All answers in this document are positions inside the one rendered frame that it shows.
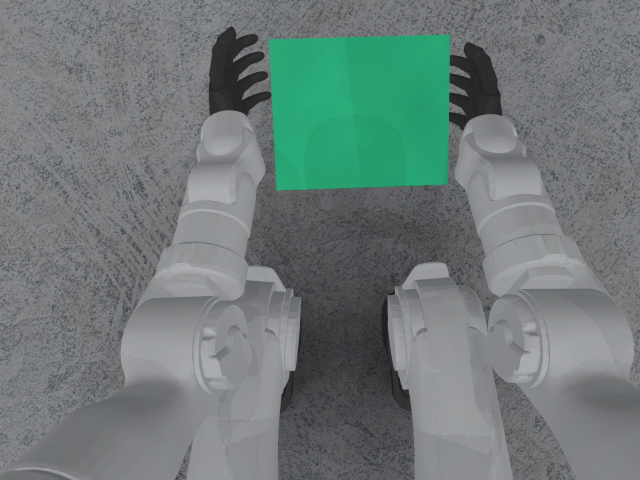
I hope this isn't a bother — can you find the left robot hand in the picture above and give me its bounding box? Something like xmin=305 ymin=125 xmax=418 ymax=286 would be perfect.
xmin=209 ymin=26 xmax=271 ymax=116

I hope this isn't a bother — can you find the robot left shin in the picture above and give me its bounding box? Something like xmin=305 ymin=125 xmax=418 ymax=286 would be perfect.
xmin=246 ymin=265 xmax=290 ymax=394

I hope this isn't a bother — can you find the right robot hand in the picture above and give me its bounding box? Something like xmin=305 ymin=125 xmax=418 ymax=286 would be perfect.
xmin=449 ymin=42 xmax=502 ymax=131

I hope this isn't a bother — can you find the carton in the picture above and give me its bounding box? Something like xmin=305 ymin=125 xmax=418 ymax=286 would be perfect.
xmin=269 ymin=35 xmax=450 ymax=191

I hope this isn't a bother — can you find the robot left foot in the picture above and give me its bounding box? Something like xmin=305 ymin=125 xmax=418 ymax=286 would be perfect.
xmin=280 ymin=313 xmax=301 ymax=414

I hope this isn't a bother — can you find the left robot upper arm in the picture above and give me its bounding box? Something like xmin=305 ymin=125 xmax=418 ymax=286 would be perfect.
xmin=0 ymin=296 xmax=252 ymax=480

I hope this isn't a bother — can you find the right robot forearm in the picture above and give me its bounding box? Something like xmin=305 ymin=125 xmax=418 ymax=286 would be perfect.
xmin=454 ymin=114 xmax=634 ymax=369

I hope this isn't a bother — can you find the left robot forearm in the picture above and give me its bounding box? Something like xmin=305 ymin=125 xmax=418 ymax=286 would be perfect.
xmin=121 ymin=110 xmax=266 ymax=371

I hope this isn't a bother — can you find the right robot upper arm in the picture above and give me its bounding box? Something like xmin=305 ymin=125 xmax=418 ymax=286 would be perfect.
xmin=485 ymin=289 xmax=640 ymax=480

